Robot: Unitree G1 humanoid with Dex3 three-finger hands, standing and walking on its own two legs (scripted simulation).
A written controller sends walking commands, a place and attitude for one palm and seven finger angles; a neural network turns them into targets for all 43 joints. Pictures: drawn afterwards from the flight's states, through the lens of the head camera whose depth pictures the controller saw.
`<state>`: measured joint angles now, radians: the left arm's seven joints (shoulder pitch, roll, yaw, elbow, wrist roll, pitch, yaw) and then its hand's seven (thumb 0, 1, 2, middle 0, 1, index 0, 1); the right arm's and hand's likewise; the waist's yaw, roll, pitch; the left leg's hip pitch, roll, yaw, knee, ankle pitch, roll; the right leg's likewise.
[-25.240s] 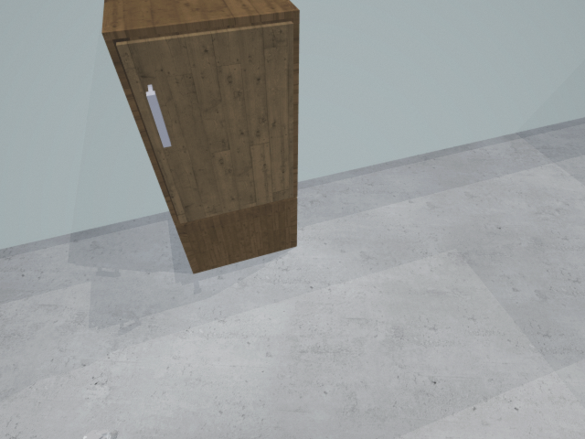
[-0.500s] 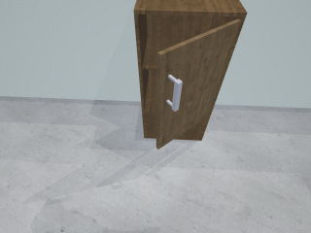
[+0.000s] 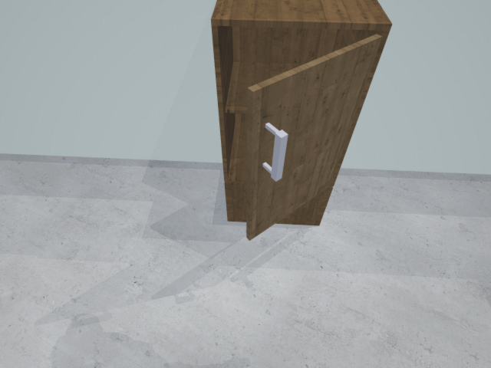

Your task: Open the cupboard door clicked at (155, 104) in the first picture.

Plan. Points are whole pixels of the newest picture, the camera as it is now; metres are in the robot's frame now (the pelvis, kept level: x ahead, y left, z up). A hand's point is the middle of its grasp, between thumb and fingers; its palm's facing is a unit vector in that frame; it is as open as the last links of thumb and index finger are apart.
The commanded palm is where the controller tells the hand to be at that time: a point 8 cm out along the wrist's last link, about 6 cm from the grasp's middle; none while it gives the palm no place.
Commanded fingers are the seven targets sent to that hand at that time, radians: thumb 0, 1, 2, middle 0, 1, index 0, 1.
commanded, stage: walk to a spot facing it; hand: left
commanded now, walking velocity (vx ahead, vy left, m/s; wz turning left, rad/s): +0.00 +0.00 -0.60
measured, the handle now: (273, 152) +0.58 -0.03 -0.02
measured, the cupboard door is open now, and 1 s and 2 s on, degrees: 40 40 40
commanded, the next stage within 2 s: none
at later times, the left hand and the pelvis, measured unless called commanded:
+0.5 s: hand out of the picture +0.05 +0.17 -0.18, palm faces -0.15 -0.95 -0.28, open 7.4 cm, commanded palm none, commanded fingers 0.00 0.90 0.90 -0.20 -0.30 -0.20 -0.30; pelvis -0.03 -0.02 -0.02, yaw -12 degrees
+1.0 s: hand (167, 363) +0.16 +0.16 -0.17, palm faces -0.41 -0.88 -0.24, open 7.4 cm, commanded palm none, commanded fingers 0.00 0.90 0.90 -0.20 -0.30 -0.20 -0.30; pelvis -0.03 +0.01 -0.01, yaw -29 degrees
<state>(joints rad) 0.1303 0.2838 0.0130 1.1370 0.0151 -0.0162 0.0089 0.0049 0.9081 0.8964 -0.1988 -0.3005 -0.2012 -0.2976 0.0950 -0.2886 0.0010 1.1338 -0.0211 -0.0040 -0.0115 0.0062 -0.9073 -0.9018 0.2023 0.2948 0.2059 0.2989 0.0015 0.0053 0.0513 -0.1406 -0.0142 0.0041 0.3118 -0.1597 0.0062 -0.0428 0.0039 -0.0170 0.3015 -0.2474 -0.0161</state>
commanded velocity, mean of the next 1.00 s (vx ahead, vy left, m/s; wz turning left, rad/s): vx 0.00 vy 0.00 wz -0.60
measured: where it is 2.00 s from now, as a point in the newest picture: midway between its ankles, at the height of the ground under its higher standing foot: outside the picture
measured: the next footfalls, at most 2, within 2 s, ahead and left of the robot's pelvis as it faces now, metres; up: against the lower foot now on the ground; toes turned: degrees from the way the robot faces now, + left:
left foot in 0.82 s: +0.05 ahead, +0.13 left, +0.00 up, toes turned -24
right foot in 1.10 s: -0.05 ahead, -0.14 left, +0.00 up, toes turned -35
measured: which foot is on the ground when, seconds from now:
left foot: down 0.00-0.40, up 0.42-0.80, down 0.82-1.00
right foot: down 0.00-0.80, up 0.82-1.00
